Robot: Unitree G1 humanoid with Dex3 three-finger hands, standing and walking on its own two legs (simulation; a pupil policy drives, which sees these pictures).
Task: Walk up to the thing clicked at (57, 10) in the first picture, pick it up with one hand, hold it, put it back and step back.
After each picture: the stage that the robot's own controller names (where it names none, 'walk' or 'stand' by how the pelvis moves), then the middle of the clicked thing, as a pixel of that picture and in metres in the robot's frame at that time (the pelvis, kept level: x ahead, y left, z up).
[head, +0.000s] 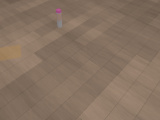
stand; (59, 18) +1.89 +0.24 -0.66
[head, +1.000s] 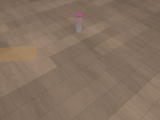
walk; (79, 23) +1.76 +0.03 -0.63
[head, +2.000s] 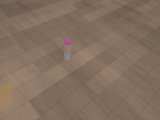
walk; (67, 50) +1.22 +0.07 -0.64
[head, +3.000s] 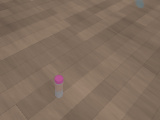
walk; (58, 87) +0.77 +0.11 -0.65
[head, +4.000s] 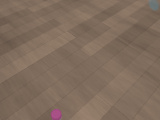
walk; out of the picture +0.48 +0.16 -0.63
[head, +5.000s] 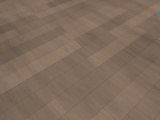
stand; out of the picture +0.39 +0.11 -0.65
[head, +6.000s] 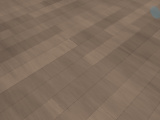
stand; out of the picture +0.39 +0.12 -0.66
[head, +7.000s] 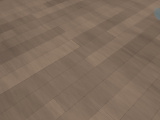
stand; out of the picture +0.39 +0.12 -0.66
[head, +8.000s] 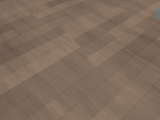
stand; out of the picture +0.38 +0.12 -0.66
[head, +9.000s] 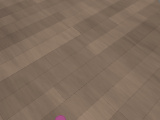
go down; out of the picture +0.40 +0.11 -0.65
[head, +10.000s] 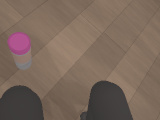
go down; (22, 54) +0.47 +0.18 -0.24
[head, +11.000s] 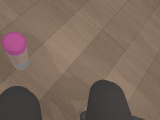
close in; (18, 54) +0.46 +0.19 -0.23
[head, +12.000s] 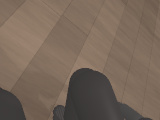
close; out of the picture +0.45 +0.24 -0.16
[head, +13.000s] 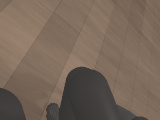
lift; out of the picture +0.44 +0.24 -0.16
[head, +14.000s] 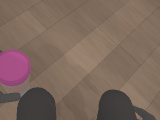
lift; (15, 79) +0.33 +0.21 -0.03
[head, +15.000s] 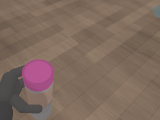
hold; (40, 95) +0.30 +0.12 +0.08
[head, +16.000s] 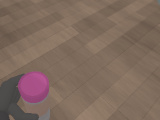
hold; (37, 103) +0.29 +0.14 +0.03
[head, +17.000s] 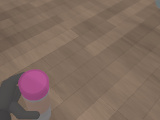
hold; (38, 101) +0.29 +0.14 +0.04
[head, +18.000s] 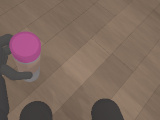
crouch; (28, 62) +0.41 +0.15 -0.04
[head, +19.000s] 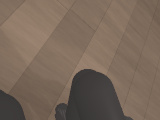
lower; out of the picture +0.43 +0.24 -0.18
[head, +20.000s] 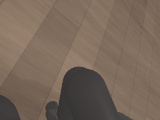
lower; out of the picture +0.45 +0.25 -0.17
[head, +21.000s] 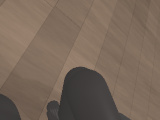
lower; out of the picture +0.44 +0.26 -0.17
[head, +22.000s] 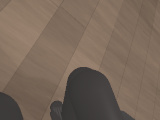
lower; out of the picture +0.44 +0.26 -0.17
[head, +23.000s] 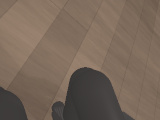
loosen; out of the picture +0.43 +0.24 -0.17
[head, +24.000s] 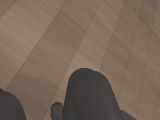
withdraw; out of the picture +0.45 +0.24 -0.17
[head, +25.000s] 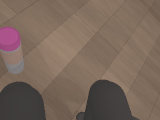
stand; (12, 54) +0.45 +0.22 -0.20
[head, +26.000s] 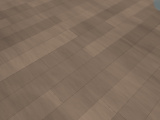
stand; out of the picture +0.38 +0.12 -0.58
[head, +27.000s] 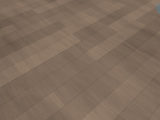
stand; out of the picture +0.40 +0.13 -0.60
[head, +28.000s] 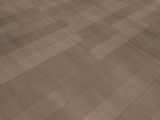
stand; out of the picture +0.39 +0.13 -0.60
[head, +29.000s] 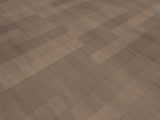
stand; out of the picture +0.40 +0.12 -0.65
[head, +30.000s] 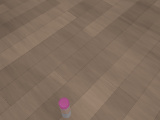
walk; (65, 108) +0.46 +0.10 -0.63
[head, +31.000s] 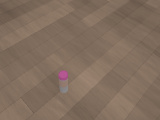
walk; (63, 82) +0.68 +0.10 -0.62
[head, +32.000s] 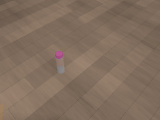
stand; (60, 62) +1.00 +0.19 -0.63
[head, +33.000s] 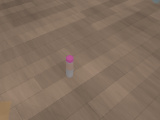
stand; (69, 66) +1.01 +0.08 -0.65
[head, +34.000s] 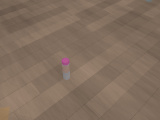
stand; (66, 69) +1.01 +0.12 -0.66
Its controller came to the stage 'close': yes
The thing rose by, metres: 0.68
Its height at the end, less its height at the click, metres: +0.00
